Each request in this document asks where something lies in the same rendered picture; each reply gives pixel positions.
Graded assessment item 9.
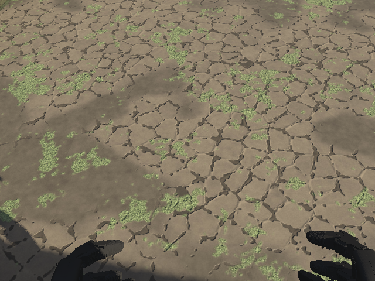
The right robot hand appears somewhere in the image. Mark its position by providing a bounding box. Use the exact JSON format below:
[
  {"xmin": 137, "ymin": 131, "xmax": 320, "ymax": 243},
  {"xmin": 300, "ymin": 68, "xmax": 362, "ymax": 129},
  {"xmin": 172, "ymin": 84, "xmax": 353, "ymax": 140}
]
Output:
[{"xmin": 298, "ymin": 230, "xmax": 375, "ymax": 281}]

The left robot hand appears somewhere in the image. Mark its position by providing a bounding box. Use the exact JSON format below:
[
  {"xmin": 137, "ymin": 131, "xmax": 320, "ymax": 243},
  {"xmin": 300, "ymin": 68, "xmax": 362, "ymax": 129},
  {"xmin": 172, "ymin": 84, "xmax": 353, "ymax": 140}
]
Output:
[{"xmin": 51, "ymin": 240, "xmax": 135, "ymax": 281}]

